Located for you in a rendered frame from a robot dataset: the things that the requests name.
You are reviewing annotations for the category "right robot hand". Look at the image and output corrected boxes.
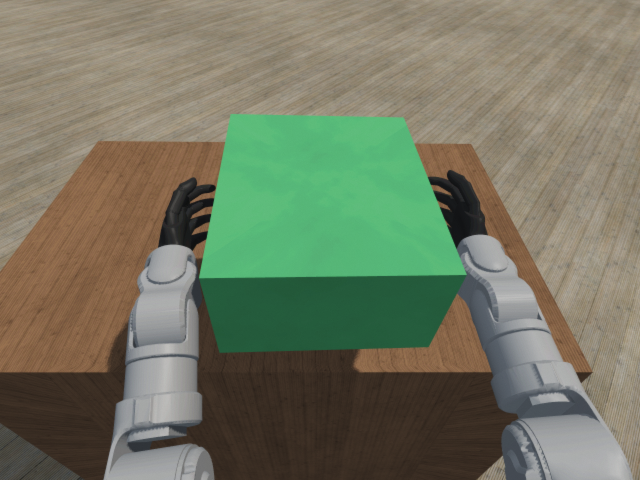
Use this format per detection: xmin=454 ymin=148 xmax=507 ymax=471
xmin=428 ymin=170 xmax=488 ymax=249

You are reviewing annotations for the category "robot left upper arm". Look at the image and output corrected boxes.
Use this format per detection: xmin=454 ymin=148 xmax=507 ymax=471
xmin=107 ymin=444 xmax=214 ymax=480

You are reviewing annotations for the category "robot right forearm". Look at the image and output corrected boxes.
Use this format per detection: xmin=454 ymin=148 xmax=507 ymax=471
xmin=457 ymin=235 xmax=633 ymax=480

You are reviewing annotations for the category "pedestal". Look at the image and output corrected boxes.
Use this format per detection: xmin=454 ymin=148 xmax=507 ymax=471
xmin=0 ymin=141 xmax=593 ymax=480

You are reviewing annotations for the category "carton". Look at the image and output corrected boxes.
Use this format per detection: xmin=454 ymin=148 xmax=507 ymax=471
xmin=199 ymin=114 xmax=467 ymax=353

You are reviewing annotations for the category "robot left forearm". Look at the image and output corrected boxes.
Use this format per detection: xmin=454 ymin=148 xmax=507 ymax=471
xmin=103 ymin=245 xmax=202 ymax=480

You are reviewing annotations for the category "left robot hand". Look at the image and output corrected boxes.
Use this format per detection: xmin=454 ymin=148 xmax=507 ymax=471
xmin=158 ymin=177 xmax=216 ymax=251

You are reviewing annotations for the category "robot right upper arm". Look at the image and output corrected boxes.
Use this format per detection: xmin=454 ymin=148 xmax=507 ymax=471
xmin=501 ymin=414 xmax=630 ymax=480

